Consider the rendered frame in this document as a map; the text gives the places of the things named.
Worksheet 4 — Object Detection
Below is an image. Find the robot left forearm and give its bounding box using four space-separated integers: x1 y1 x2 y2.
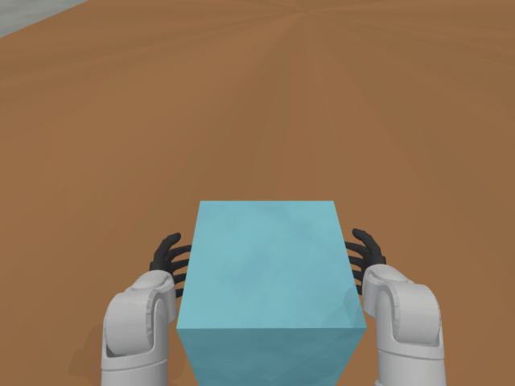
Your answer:
101 270 177 386

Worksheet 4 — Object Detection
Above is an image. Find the robot right forearm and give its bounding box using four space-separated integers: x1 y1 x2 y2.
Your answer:
362 264 447 386

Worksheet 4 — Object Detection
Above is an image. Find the robot left hand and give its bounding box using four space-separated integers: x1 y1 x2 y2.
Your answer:
150 232 192 298

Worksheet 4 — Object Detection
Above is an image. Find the robot right hand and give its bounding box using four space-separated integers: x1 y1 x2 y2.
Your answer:
344 228 386 296

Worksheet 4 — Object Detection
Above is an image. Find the carton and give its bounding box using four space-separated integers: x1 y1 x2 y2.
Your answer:
176 201 367 386

